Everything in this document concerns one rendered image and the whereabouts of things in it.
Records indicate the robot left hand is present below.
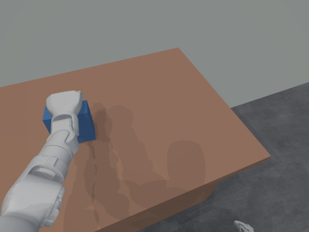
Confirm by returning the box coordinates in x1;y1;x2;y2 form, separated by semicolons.
46;90;84;136

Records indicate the left robot forearm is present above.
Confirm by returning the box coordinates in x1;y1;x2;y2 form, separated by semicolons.
0;112;80;216

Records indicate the robot right hand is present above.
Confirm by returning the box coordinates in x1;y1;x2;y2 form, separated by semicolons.
234;220;254;232

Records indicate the table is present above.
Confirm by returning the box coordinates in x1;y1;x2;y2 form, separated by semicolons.
0;48;271;232

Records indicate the left robot upper arm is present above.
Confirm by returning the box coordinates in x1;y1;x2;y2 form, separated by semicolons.
0;174;66;232

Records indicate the sponge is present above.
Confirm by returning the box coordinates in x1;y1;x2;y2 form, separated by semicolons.
42;100;96;143

